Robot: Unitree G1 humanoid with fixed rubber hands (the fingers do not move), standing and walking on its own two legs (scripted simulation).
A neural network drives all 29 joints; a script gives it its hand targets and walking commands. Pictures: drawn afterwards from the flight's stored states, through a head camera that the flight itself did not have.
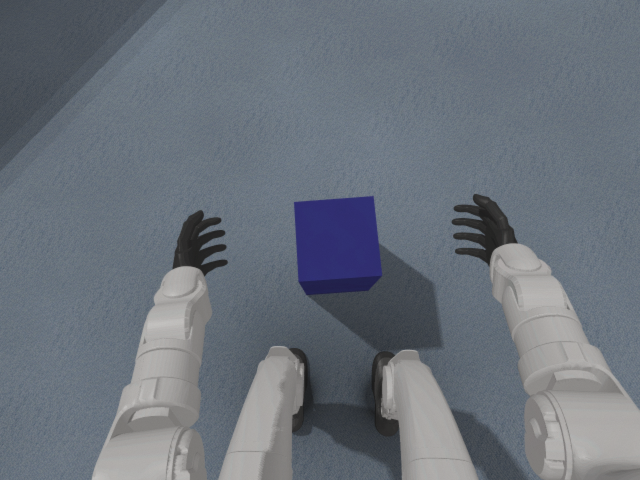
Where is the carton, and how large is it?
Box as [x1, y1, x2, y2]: [294, 196, 381, 294]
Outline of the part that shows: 373,196 294,202 298,281 306,294 367,290 381,276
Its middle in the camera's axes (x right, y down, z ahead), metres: +0.04 +0.03 +0.95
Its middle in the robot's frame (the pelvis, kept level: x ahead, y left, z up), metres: +0.46 +0.01 -0.54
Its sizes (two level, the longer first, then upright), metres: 0.174 0.173 0.292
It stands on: the floor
